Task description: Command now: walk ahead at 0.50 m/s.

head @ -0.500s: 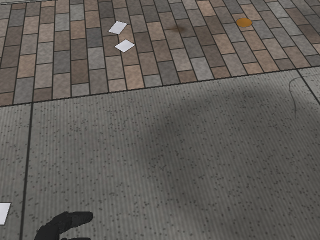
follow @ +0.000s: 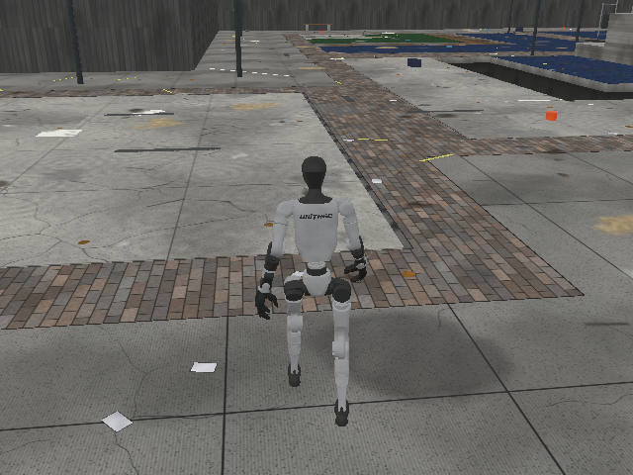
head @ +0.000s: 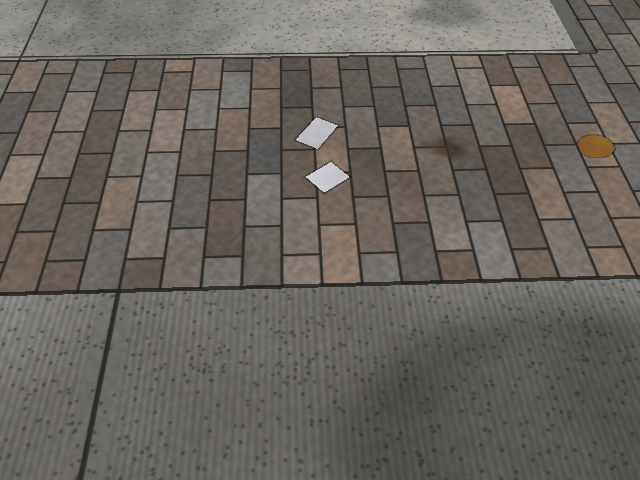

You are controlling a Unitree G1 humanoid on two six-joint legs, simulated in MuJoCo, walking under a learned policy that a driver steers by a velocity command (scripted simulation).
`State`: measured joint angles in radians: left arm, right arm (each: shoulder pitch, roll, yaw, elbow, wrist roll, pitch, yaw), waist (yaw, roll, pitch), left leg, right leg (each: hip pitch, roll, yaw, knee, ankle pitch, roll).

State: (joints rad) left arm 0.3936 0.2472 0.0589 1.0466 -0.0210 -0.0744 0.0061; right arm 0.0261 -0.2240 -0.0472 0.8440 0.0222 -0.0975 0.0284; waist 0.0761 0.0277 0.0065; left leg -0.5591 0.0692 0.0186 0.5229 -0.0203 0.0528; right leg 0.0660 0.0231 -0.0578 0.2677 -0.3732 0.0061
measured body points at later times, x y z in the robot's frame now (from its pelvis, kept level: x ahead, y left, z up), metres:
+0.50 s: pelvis +0.26 +0.02 +0.01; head +0.29 +0.02 +0.46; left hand +0.45 +0.25 -0.10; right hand +0.25 -0.24 -0.13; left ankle +0.16 +0.12 -0.73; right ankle +0.43 -0.10 -0.71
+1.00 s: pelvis +0.36 +0.01 +0.01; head +0.37 +0.02 +0.46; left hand +0.46 +0.26 -0.14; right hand +0.39 -0.24 -0.14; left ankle +0.36 +0.15 -0.73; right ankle +0.42 -0.09 -0.73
